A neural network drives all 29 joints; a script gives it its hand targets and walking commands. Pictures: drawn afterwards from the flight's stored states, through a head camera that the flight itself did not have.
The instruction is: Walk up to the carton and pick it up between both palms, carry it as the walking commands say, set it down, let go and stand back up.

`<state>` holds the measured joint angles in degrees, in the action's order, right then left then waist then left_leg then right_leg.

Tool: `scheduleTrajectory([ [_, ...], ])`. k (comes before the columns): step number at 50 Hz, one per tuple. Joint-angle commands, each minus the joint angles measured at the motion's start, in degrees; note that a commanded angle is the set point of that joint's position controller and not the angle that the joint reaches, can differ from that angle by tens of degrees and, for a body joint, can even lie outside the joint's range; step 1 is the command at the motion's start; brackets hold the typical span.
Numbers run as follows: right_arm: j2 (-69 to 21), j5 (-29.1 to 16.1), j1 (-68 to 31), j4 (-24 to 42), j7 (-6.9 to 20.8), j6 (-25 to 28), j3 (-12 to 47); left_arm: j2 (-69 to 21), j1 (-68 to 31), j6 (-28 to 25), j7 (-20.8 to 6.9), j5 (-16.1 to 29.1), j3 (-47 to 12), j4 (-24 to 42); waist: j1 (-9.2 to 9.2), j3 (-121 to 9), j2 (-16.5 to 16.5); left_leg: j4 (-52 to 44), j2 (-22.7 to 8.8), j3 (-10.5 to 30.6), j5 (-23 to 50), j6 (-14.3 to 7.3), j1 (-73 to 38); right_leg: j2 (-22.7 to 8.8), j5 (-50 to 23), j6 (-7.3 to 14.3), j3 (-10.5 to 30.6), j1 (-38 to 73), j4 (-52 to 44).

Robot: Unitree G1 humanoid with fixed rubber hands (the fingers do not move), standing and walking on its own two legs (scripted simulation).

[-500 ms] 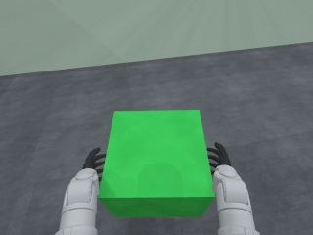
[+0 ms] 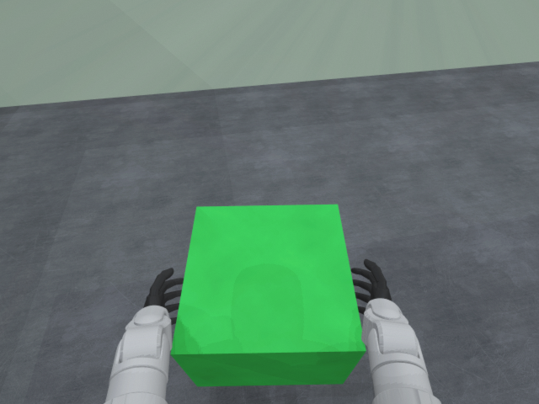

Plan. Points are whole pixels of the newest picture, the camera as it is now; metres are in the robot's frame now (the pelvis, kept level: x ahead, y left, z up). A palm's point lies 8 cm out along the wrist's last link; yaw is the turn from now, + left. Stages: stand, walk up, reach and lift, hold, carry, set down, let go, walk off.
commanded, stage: set down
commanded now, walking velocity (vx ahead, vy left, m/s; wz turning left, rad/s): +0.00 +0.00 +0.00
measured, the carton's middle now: (268, 294) +0.37 +0.00 -0.09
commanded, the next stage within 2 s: none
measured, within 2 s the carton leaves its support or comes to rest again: neither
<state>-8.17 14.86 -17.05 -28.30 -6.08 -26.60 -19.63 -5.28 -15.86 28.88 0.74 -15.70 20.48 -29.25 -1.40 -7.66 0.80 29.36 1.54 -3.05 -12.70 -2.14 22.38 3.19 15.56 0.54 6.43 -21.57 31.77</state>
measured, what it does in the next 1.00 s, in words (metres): lowers itself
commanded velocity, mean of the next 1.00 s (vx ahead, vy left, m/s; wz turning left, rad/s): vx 0.00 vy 0.00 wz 0.00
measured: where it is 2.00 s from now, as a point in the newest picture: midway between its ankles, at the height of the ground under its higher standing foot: outside the picture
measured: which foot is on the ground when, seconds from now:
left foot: down 0.00-1.00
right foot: down 0.00-1.00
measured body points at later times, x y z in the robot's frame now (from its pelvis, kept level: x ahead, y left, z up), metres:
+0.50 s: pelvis -0.02 -0.01 -0.04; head +0.11 -0.02 +0.39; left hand +0.31 +0.19 -0.11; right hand +0.33 -0.17 -0.10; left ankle +0.02 +0.10 -0.73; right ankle +0.00 -0.11 -0.73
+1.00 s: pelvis -0.06 -0.01 -0.12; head +0.16 -0.02 +0.27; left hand +0.35 +0.19 -0.20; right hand +0.37 -0.17 -0.20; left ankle +0.02 +0.10 -0.73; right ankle +0.00 -0.11 -0.73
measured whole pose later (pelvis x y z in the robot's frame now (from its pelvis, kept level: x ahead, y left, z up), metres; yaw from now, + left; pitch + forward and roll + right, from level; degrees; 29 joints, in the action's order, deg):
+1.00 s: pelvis -0.06 -0.01 -0.12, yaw +4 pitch +32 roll +3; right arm -4.3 10.5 -39.2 -30.7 -7.0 -15.2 -23.4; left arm -0.4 -37.2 19.0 2.8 -10.2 22.9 -30.9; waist -1.8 -4.6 0.6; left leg 68.3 2.7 -3.1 -21.3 -1.9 79.3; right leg 3.2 26.5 0.5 4.3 -78.5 73.1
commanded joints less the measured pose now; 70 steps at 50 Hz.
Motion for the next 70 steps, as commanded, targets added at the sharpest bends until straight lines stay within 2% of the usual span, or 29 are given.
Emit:
scheduleTrajectory([
  [1,-46.97,-10.38,-31.82,-7.02,25.16,3.92,25.17,-47.95,-37.07,-7.15,-17.97,11.36,-27.28,-0.48,0.73,-14.31,-4.43,2.03,0.28,9.93,7.36,0.11,-10.51,0.29,-6.33,1.45,-0.75,-8.59,-2.47],
  [7,-44.63,-8.38,-29.95,-7.71,22.88,6.92,23.42,-43.56,-35.63,-10.29,-16.72,9.56,-24.76,-1.72,0.95,-13.73,-4.73,5.52,1.52,9.34,11.11,-0.31,-3.86,0.25,-11.36,1.05,-0.38,-10.89,1.17],
  [12,-42.6,-6.99,-30.53,-7.61,20.61,9.62,23.31,-40.7,-36.96,-13.05,-15.53,9.47,-23.9,-2.11,0.69,-15.6,-5.45,9.2,2.53,9.19,11.42,-0.45,2.16,0.3,-12.84,0.72,0.03,-13.75,5.2],
  [21,-43.25,-7.37,-33.75,-9.18,18.77,13.86,25.41,-40.9,-44.39,-18.01,-14.04,11.54,-27.93,1.61,-0.2,-27.15,-5.75,16.71,3.52,8.85,14.12,0.55,9.42,1.46,-14.68,0.19,-0.79,-21.03,12.81],
  [32,-46.31,-8.62,-41.54,-8.99,20.2,13.22,27.62,-44.8,-55.19,-17.61,-15.4,14.33,-32.47,4.08,-1.69,-40.73,-4.89,25.64,4.03,7.2,9.36,1.75,20.17,2.38,-10.69,0.07,-2.11,-28.92,21.53],
  [38,-46.02,-9.87,-47.57,-8.41,21.6,11.53,27.87,-46.07,-60.62,-15.53,-15.76,15.44,-33.03,3.67,-2.53,-45.62,-3.95,30.04,4.26,6.77,4.47,2.06,25.33,2.64,-5.83,0.26,-3.11,-34.41,26.43],
  [45,-45.33,-11.59,-53.27,-7.09,22.64,10.16,28.75,-47.2,-64.46,-13.74,-15.68,16.26,-33.25,2.82,-2.94,-52.2,-3.46,35.29,4.74,6.28,3.73,2.22,29.7,3.23,-4.68,0.07,-4.03,-39.32,31.88],
  [70,-39.58,-15.58,-65.28,-5.27,20.85,8.96,30.71,-42.82,-75.45,-12.77,-13.64,19.15,-33.84,1.16,-4.13,-64.1,-2.88,51.33,6.54,3.97,2.49,2.57,47.06,4.07,-4.84,-1.44,-6.13,-52.89,47.18],
])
